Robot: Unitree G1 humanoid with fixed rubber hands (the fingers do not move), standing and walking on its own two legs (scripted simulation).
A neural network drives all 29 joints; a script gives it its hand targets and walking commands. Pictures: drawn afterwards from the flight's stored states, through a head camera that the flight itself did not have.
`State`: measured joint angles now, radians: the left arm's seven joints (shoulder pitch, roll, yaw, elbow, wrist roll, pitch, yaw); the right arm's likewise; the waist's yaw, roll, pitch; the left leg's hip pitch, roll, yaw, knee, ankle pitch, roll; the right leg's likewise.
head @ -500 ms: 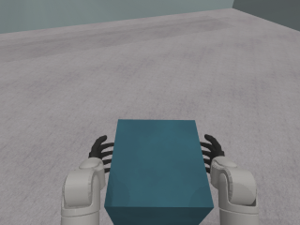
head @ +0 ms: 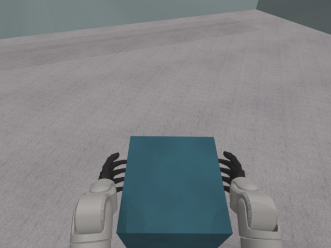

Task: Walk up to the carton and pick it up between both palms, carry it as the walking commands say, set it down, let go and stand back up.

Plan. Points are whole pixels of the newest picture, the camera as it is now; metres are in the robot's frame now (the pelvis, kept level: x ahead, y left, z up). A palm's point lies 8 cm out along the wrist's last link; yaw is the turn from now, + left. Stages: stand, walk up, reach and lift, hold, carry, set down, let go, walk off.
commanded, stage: carry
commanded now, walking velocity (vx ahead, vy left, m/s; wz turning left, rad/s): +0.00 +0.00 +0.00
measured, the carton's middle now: (171, 199) +0.28 +0.00 -0.01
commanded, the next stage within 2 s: hold in 0.48 s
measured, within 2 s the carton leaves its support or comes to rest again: neither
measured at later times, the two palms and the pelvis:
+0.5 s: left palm (111, 186) +0.28 +0.14 +0.06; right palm (235, 184) +0.28 -0.15 +0.06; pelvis +0.00 -0.01 +0.00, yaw +1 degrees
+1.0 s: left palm (112, 183) +0.28 +0.13 +0.06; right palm (235, 176) +0.29 -0.15 +0.07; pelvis -0.01 -0.02 +0.01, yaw -1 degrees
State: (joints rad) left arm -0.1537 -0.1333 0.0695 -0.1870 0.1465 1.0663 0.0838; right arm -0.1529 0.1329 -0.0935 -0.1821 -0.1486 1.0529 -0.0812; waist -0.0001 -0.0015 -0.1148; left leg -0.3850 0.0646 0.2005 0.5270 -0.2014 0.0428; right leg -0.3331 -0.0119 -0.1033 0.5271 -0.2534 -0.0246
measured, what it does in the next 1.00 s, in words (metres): stands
